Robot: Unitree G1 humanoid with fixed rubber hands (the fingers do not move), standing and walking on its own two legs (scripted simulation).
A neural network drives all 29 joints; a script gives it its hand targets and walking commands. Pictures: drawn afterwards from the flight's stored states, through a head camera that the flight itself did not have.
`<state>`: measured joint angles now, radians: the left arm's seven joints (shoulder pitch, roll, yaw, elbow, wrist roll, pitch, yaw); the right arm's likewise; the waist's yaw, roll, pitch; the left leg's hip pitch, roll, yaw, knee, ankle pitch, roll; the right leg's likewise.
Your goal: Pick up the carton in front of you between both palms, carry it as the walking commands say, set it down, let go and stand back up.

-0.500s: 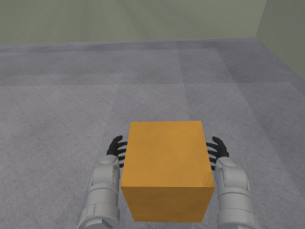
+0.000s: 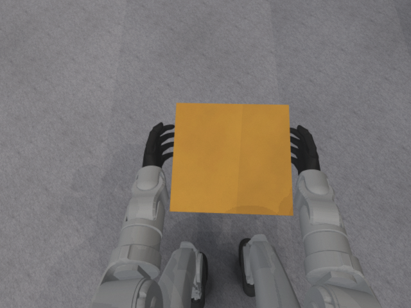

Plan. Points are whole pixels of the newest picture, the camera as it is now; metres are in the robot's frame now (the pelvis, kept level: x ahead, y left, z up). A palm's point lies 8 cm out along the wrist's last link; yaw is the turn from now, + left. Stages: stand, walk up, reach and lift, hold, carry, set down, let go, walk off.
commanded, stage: set down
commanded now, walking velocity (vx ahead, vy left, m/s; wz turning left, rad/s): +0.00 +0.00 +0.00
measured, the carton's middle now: (227, 166) +0.40 -0.02 -0.15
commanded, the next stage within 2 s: none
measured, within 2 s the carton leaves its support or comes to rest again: rests again in 1.70 s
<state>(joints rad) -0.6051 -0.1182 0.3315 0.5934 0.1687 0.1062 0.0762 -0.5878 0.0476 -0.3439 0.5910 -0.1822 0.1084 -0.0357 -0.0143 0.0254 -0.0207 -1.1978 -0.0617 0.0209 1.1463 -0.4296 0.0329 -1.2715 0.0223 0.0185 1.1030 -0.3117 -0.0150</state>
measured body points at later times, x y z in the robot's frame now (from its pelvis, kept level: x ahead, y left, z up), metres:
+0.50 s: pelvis -0.02 -0.01 -0.13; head +0.24 -0.03 +0.24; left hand +0.45 +0.14 -0.22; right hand +0.45 -0.17 -0.23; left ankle +0.05 +0.10 -0.63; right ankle +0.10 -0.11 -0.63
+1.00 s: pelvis -0.04 -0.01 -0.24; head +0.29 -0.02 +0.06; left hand +0.49 +0.13 -0.38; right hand +0.48 -0.17 -0.38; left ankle +0.05 +0.10 -0.63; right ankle +0.10 -0.11 -0.63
